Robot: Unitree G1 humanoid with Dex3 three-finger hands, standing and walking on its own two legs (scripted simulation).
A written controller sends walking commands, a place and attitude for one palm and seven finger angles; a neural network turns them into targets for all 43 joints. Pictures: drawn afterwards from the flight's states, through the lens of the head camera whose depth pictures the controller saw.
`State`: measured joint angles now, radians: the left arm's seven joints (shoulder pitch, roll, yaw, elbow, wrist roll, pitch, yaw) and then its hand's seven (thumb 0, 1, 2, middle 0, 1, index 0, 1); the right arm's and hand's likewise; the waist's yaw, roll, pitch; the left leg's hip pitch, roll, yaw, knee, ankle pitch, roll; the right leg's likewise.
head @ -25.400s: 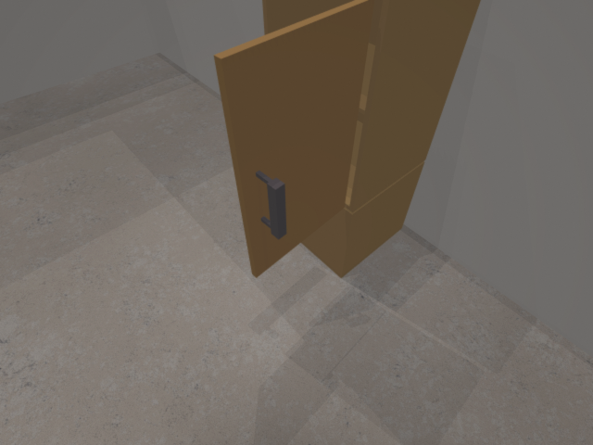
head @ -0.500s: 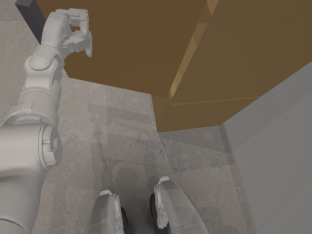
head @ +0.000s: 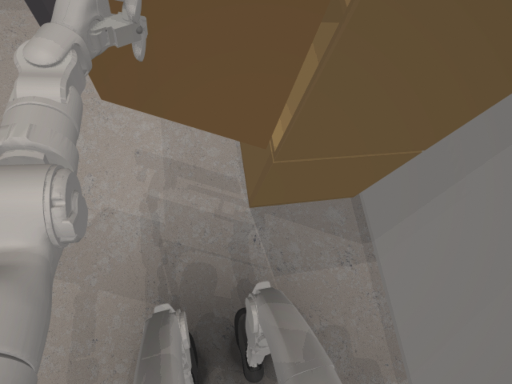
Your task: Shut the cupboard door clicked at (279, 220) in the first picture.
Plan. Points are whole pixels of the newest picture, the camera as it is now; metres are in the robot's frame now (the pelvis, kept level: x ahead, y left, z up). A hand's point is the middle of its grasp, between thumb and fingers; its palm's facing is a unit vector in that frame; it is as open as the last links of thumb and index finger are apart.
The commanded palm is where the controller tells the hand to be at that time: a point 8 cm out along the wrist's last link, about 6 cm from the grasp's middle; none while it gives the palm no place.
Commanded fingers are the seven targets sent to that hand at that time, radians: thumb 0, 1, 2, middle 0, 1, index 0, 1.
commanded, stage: pull the fist back off the door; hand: left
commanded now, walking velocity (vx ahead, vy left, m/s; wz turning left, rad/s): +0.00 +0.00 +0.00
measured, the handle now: out of the picture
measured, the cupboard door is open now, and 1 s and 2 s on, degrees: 67 61 61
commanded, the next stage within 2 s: draw the hand back to the body in 0.92 s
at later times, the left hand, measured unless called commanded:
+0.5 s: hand (163, 23) +0.59 +0.04 +0.08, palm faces +0.05 -1.00 -0.03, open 3.1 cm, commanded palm +0.55 +0.09 +0.08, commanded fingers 0.00 0.90 0.90 -1.30 -1.50 -1.30 -1.50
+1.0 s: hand (169, 78) +0.51 +0.04 +0.08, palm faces +0.04 -1.00 -0.05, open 3.1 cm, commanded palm +0.49 +0.09 +0.08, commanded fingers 0.00 0.90 0.90 -1.30 -1.50 -1.30 -1.50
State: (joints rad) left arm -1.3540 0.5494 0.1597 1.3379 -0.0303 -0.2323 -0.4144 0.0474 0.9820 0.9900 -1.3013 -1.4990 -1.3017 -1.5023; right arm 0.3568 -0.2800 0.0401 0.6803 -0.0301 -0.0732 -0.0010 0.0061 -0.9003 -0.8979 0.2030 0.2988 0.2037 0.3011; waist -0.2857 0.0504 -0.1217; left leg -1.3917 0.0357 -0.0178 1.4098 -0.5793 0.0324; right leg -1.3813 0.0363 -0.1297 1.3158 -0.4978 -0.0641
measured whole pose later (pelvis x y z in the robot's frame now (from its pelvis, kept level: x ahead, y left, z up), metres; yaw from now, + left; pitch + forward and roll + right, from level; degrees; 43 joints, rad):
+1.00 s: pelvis +0.02 -0.01 +0.04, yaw +2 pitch +26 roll +0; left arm -0.91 0.12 0.14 1.17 0.06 -0.58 0.25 0.02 0.90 0.90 -1.31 -1.50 -1.31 -1.50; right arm 0.26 -0.25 -0.03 0.64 -0.07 0.03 0.09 0.01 -0.90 -0.90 0.20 0.30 0.20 0.30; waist -0.17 0.03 -0.15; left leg -1.14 0.01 0.02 1.24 -0.55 0.02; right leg -1.16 0.02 -0.09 1.21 -0.50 -0.06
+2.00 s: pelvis +0.06 +0.01 +0.15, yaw +3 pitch -3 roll +0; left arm 0.27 0.28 0.10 -0.19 -0.06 -0.01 0.09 0.02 0.90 0.90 -0.77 -0.91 -0.77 -0.92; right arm 0.15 -0.20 0.07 0.55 0.03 0.01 -0.07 0.01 -0.90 -0.90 0.20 0.30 0.20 0.30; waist 0.06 0.07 0.00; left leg -0.11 -0.03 0.01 0.44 -0.29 0.04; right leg -0.13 0.01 -0.06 0.43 -0.25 -0.02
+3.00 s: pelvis +0.04 +0.02 +0.15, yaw +2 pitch +1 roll -1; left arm 0.54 0.38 0.38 -0.41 -0.07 -0.16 0.12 0.02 0.89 0.90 -0.21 -0.30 -0.21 -0.30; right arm 0.19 -0.26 -0.02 0.61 0.02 0.00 -0.08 0.02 -0.90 -0.90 0.20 0.30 0.20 0.30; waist 0.01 0.07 -0.01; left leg -0.24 -0.03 0.03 0.51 -0.28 0.05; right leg -0.26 0.01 -0.05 0.47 -0.23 -0.01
